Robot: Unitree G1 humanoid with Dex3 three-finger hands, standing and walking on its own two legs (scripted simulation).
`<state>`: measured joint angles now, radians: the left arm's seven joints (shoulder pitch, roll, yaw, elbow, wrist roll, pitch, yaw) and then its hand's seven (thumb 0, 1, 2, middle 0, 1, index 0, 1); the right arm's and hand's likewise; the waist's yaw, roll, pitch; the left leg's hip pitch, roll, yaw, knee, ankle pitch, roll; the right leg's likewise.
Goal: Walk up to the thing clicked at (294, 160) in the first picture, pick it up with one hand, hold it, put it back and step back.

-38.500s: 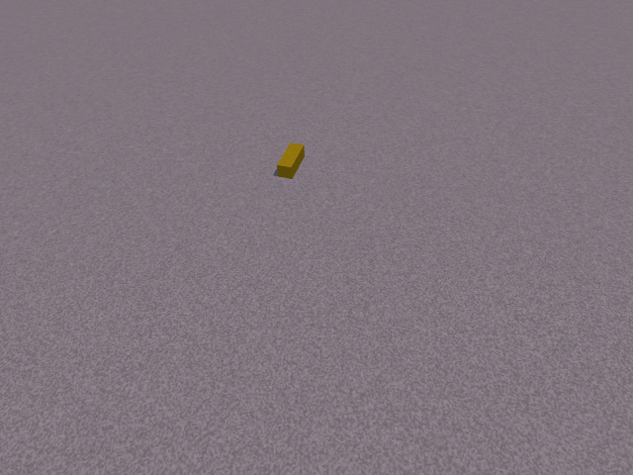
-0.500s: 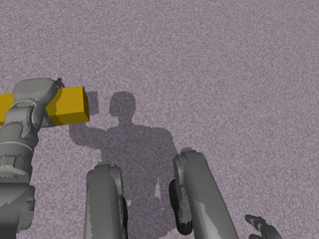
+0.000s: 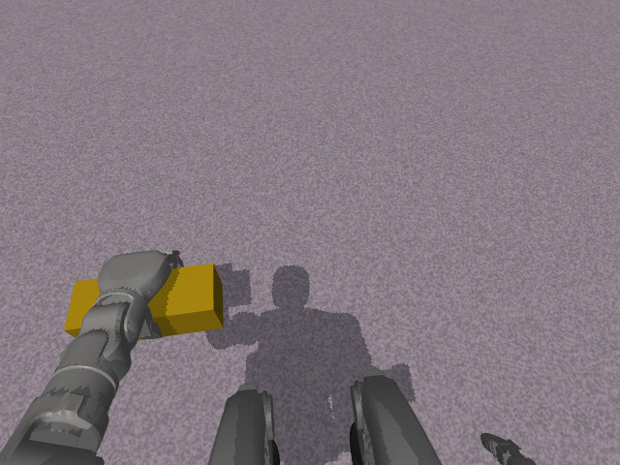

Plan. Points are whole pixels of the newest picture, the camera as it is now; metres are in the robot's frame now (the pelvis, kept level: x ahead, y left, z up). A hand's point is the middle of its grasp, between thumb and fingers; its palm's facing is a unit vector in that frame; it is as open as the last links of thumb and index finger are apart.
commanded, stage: lift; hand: left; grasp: from above
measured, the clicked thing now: (151, 305) +0.38 +0.24 -0.12
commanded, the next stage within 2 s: hold in 0.56 s
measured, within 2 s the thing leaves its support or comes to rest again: neither
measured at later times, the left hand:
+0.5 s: hand (131, 273) +0.37 +0.21 +0.03, palm faces -0.45 -0.07 -0.89, open 10.7 cm
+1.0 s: hand (108, 245) +0.38 +0.22 +0.08, palm faces -0.45 -0.05 -0.89, open 10.7 cm
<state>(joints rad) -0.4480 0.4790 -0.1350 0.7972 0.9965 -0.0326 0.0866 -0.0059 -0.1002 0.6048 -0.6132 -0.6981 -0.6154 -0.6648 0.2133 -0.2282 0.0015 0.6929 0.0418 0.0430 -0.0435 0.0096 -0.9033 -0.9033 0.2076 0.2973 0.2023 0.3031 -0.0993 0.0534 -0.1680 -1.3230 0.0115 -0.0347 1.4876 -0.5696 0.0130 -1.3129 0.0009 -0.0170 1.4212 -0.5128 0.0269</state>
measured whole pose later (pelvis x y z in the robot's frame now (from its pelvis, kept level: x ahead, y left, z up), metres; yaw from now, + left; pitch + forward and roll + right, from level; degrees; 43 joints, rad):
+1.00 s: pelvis +0.07 +0.00 +0.14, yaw +0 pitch +8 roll -1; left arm -0.30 0.39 -0.21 0.78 1.01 0.00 0.08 -0.01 -0.08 0.59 -0.60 -0.71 -0.60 -0.67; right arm 0.24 -0.25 -0.05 0.73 0.05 0.04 -0.04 0.01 -0.90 -0.90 0.21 0.30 0.20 0.30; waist -0.04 0.04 -0.08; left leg -0.49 0.01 0.01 0.73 -0.37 0.01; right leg -0.50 0.00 0.02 0.69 -0.33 0.02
